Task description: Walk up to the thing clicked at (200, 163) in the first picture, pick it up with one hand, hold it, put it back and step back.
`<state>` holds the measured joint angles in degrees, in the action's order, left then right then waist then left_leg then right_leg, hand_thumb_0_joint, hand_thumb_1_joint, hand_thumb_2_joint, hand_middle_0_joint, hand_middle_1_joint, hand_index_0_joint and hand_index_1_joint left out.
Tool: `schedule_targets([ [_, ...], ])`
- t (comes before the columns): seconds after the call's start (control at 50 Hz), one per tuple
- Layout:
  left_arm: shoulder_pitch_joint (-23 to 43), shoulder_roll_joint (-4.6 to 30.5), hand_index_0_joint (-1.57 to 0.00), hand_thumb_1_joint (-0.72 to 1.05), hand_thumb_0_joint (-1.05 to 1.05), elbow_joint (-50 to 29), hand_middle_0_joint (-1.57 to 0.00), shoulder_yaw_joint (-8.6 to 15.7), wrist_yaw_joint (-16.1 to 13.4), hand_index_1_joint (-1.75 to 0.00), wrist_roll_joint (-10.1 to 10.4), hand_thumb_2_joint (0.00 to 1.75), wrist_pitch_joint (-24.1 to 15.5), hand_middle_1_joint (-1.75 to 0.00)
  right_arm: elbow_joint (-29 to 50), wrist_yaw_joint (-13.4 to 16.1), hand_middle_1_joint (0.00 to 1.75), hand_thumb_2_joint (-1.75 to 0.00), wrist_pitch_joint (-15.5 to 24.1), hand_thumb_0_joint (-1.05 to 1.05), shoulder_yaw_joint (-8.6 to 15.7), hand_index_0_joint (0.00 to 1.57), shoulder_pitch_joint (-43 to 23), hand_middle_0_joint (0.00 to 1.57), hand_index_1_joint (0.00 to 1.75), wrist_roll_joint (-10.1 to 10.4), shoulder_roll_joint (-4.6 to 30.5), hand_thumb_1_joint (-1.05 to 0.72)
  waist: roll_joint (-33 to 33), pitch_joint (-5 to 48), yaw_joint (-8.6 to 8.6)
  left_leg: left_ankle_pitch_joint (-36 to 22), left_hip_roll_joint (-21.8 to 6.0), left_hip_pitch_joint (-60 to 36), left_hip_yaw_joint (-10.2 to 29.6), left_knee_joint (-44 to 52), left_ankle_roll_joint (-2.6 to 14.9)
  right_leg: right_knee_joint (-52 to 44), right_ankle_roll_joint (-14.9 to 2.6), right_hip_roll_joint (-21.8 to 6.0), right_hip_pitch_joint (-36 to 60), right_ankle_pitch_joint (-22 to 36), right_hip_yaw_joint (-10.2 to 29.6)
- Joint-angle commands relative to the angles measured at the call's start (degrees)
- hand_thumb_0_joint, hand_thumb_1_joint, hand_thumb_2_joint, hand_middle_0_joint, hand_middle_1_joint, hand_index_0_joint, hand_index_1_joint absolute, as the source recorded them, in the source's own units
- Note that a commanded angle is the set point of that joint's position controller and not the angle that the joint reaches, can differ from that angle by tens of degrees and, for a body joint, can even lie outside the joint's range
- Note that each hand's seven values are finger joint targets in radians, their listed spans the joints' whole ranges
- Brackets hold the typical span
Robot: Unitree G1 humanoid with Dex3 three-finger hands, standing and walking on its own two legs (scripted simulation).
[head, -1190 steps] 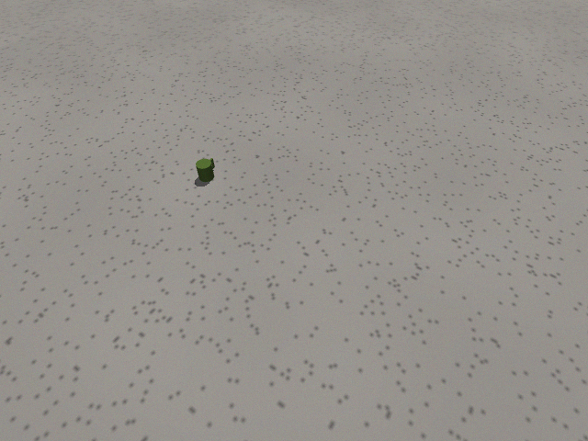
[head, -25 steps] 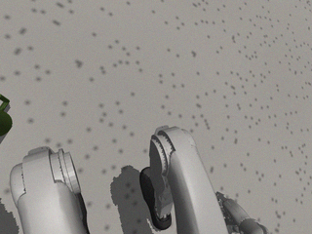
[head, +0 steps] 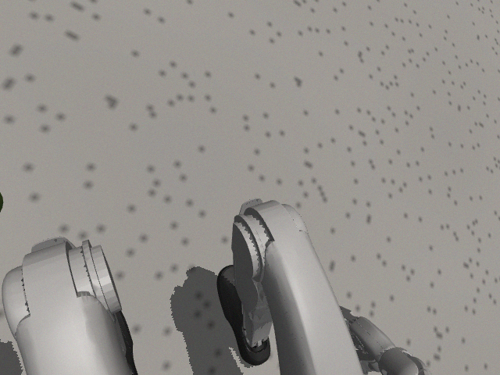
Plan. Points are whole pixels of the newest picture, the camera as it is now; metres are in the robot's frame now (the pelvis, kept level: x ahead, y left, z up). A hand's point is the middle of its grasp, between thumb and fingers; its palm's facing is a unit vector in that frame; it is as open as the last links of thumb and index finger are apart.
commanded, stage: open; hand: left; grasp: from above
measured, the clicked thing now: out of the picture +0.41 +0.35 -0.25
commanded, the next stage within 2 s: withdraw in 0.62 s
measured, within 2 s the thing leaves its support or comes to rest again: neither
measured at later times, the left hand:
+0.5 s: hand out of the picture +0.39 +0.36 -0.21, palm faces -0.42 -0.18 -0.89, open 13.8 cm
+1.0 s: hand out of the picture +0.40 +0.37 -0.17, palm faces -0.31 -0.13 -0.94, open 14.0 cm
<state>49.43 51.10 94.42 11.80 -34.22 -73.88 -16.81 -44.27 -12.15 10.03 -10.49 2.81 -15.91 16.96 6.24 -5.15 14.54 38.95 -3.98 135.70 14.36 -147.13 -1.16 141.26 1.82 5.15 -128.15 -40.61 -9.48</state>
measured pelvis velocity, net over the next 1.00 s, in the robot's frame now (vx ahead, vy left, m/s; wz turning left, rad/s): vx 0.00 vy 0.00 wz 0.01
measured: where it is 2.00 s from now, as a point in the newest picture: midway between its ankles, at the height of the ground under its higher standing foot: (188, 352)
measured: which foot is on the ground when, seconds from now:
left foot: down 0.00-1.00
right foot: down 0.00-1.00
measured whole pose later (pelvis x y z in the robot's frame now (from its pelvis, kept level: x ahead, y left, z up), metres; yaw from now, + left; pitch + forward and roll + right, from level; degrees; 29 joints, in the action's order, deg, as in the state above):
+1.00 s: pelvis +0.00 +0.00 +0.01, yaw +0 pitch +28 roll -11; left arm 44.2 46.8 78.4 12.8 -31.2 -71.8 -13.0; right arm -44.2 -13.8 9.4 -7.2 4.8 -13.6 16.3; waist 4.2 -1.2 12.0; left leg 39.2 -3.5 135.8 13.7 -145.6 -1.1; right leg 139.9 1.7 4.6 -127.7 -41.5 -9.1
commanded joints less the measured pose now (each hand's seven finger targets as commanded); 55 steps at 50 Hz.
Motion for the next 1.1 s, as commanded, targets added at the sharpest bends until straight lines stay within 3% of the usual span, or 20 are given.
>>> schedule_targets([
  [0.0,12.17,16.58,-0.23,-0.32,0.0,-7.24,-0.22,2.24,-3.37,-0.96,0.78,0.95,0.03,-0.97,0.54,0.62,0.3,-0.89,0.56,0.0,4.66,0.2,8.48,0.2,0.3,-0.25,16.33,-0.88,-23.31,36.97,0.06,-8.78,0.03,-26.87,-7.04,13.62,1.73,-13.99,-2.79,1.88,17.51,13.71,-4.5],
  [0.02,13.41,14.88,-0.2,-0.35,0.0,-7.06,-0.19,0.43,-3.2,-0.97,0.95,0.96,0.19,-0.98,1.1,0.49,0.3,-0.89,0.66,0.0,4.58,0.2,7.81,0.2,0.3,-0.01,15.84,-0.88,-23.28,35.91,0.27,-7.22,-0.12,-25.6,-6.82,13.46,1.79,-14.04,-2.99,2.06,16.24,12.18,-4.1],
  [0.24,13.19,14.03,-0.08,-0.51,0.0,-6.58,-0.07,-1.28,-2.4,-1.03,1.36,1.0,2.17,-1.03,1.76,-0.2,0.3,-0.89,1.46,0.0,4.62,0.2,7.11,0.2,0.3,0.27,16.71,-0.88,-24.56,35.13,0.73,-8.05,-0.01,-27.25,-6.8,14.27,1.68,-13.92,-2.99,1.85,15.58,13.71,-4.92],
  [0.34,12.01,14.81,-0.07,-0.51,0.0,-7.38,-0.07,0.72,-2.3,-1.02,2.54,0.99,2.08,-1.03,1.37,-0.28,0.3,-0.89,1.43,0.0,4.62,0.2,7.85,0.2,0.3,0.35,16.62,-0.88,-24.43,36.75,0.08,-9.18,-0.08,-27.73,-6.59,14.81,1.65,-14.39,-2.95,2.0,17.32,14.49,-5.09],
  [0.36,13.22,12.59,-0.07,-0.51,0.0,-6.32,-0.06,-1.87,-1.75,-1.01,2.55,0.98,2.1,-1.02,1.78,-0.52,0.3,-0.89,1.53,0.0,4.07,0.2,7.8,0.2,0.3,0.51,15.99,-0.88,-24.01,34.8,0.81,-7.75,0.11,-26.18,-6.66,14.65,1.77,-14.21,-2.97,1.76,15.87,13.22,-4.96],
  [0.38,12.51,14.74,-0.07,-0.51,0.0,-7.08,-0.06,0.49,-1.93,-1.01,2.54,0.98,1.96,-1.03,1.44,-0.27,0.3,-0.89,1.31,0.0,4.63,0.2,8.0,0.2,0.3,0.32,16.81,-0.88,-23.67,36.51,0.49,-8.97,-0.02,-27.6,-6.54,15.08,1.68,-14.58,-2.89,1.9,17.39,14.3,-5.31],
  [0.5,13.58,16.19,-0.07,-0.51,0.0,-8.02,-0.07,1.42,-1.52,-1.03,2.18,1.02,0.83,-1.03,1.07,-0.02,0.3,-0.89,0.73,0.0,4.41,0.2,9.14,0.2,0.3,0.11,16.79,-0.88,-23.21,36.38,1.11,-9.28,-0.06,-26.58,-6.68,13.86,1.99,-15.16,-2.61,1.86,18.56,14.96,-4.37],
  [0.54,13.47,15.12,-0.08,-0.49,0.0,-6.66,-0.07,0.43,-1.23,-1.03,2.03,1.01,0.67,-1.04,1.18,-0.26,0.3,-0.89,0.87,0.0,4.27,0.2,8.84,0.2,0.3,-0.14,16.63,-0.88,-23.11,34.93,1.85,-8.1,0.05,-26.52,-6.45,14.34,1.84,-14.53,-2.72,1.63,17.0,13.65,-5.11],
  [0.58,13.45,13.09,-0.07,-0.5,0.0,-8.18,-0.07,-1.16,-0.98,-1.02,2.28,1.0,0.18,-1.03,2.05,-0.12,0.3,-0.89,0.76,0.0,4.19,0.2,7.69,0.2,0.3,0.13,16.38,-0.88,-24.24,36.61,1.08,-8.13,0.05,-27.97,-6.19,14.79,1.63,-14.62,-3.0,1.88,16.97,13.49,-5.12],
  [0.66,13.49,14.55,-0.08,-0.49,0.0,-6.84,-0.07,-0.76,-1.23,-1.03,1.58,1.02,0.09,-1.04,1.52,-0.23,0.3,-0.89,0.74,0.0,4.35,0.2,8.43,0.2,0.3,-0.02,17.0,-0.88,-23.5,35.31,1.6,-7.88,0.05,-27.08,-6.42,14.29,1.66,-14.22,-2.84,1.84,16.39,13.47,-5.25],
  [0.68,12.88,16.05,-0.08,-0.48,0.0,-8.26,-0.07,0.74,-1.56,-1.03,1.34,1.01,-0.04,-1.05,1.31,-0.16,0.3,-0.89,0.75,0.0,4.49,0.2,8.92,0.2,0.3,-0.05,17.14,-0.88,-24.72,36.16,0.89,-9.43,0.01,-28.29,-6.57,14.37,1.57,-14.46,-2.83,1.88,17.65,14.83,-5.04],
  [0.7,12.41,14.85,-0.07,-0.49,0.0,-8.58,-0.07,-0.04,-1.76,-1.02,1.71,1.0,-0.13,-1.03,2.47,-0.22,0.3,-0.89,0.75,0.0,4.03,0.2,7.68,0.2,0.3,0.14,16.55,-0.88,-24.48,36.72,-0.07,-9.27,-0.09,-27.44,-6.53,14.37,1.66,-14.66,-2.95,2.07,18.05,14.46,-4.41],
  [0.74,11.59,17.03,-0.08,-0.49,0.0,-7.91,-0.06,1.71,-2.55,-1.0,1.44,0.95,0.02,-1.02,1.83,-0.29,0.3,-0.89,0.68,0.0,4.12,0.2,7.94,0.2,0.3,0.12,17.11,-0.89,-24.77,36.2,0.02,-8.64,0.04,-27.5,-6.66,14.88,1.55,-14.23,-3.02,1.9,17.38,13.84,-5.2],
  [0.76,11.58,14.47,-0.08,-0.49,0.0,-7.92,-0.06,-0.72,-2.21,-1.0,1.04,0.95,0.49,-1.02,2.3,-0.46,0.3,-0.9,0.89,0.0,3.87,0.2,7.45,0.2,0.3,-0.02,16.37,-0.89,-24.31,35.69,-0.01,-8.51,0.0,-27.22,-6.83,14.29,1.64,-14.18,-2.98,2.03,16.64,13.77,-4.63],
  [0.78,13.57,14.81,-0.08,-0.49,0.0,-10.04,-0.06,-0.75,-2.24,-1.0,1.2,0.96,0.52,-1.02,1.4,-0.53,0.3,-0.9,1.06,0.0,4.1,0.2,7.54,0.2,0.3,0.15,16.2,-0.89,-24.94,36.37,0.16,-8.25,-0.02,-28.09,-6.94,14.17,1.6,-14.13,-2.96,2.09,16.3,13.62,-4.67],
  [0.8,14.14,18.44,-0.08,-0.49,0.0,-14.26,-0.06,2.13,-2.6,-1.0,1.25,0.95,0.38,-1.02,2.39,-0.49,0.3,-0.89,1.16,0.0,4.65,0.2,7.55,0.2,0.3,0.26,17.15,-0.89,-27.23,39.99,-0.78,-10.48,-0.03,-29.8,-7.06,14.21,1.51,-14.32,-2.96,2.01,18.55,15.52,-4.31],
  [0.86,9.78,18.6,-0.08,-0.5,0.0,-19.22,-0.06,4.54,-2.48,-0.99,2.01,0.96,1.99,-1.01,1.66,-0.86,0.3,-0.9,0.98,0.0,5.88,0.2,8.08,0.2,0.3,1.05,16.23,-0.9,-30.18,43.28,-4.36,-11.7,0.21,-31.36,-7.97,15.6,1.18,-13.89,-3.25,1.68,18.17,15.87,-4.08],
  [0.9,8.81,16.85,-0.08,-0.51,0.0,-23.82,-0.06,4.36,-0.67,-0.99,2.84,0.97,3.49,-1.01,2.32,-0.94,0.3,-0.9,0.21,0.0,7.38,0.2,7.75,0.2,0.3,2.0,15.49,-0.9,-33.73,47.04,-5.59,-12.26,0.37,-34.68,-8.14,17.57,0.69,-13.94,-3.75,1.28,17.25,15.77,-3.76],
  [1.0,7.06,10.75,-0.07,-0.52,0.0,-33.87,-0.07,0.79,5.75,-0.99,6.02,0.97,7.29,-1.0,2.07,-0.64,0.3,-0.9,-2.17,0.0,12.0,0.2,9.46,0.2,0.3,5.93,14.68,-0.9,-32.19,50.13,-7.67,-10.12,0.76,-35.99,-9.13,21.7,1.16,-17.71,-3.96,0.38,15.57,14.06,-1.81],
  [1.08,11.08,4.42,-0.07,-0.51,0.0,-39.03,-0.07,-4.55,13.15,-0.99,8.78,0.98,9.55,-1.0,1.93,0.2,0.3,-0.9,-4.49,0.0,14.23,0.2,13.51,0.2,0.3,8.48,13.23,-0.9,-23.31,48.11,-5.12,-8.84,1.08,-34.68,-9.73,24.23,2.4,-23.71,-3.45,0.28,19.43,13.37,-0.04],
])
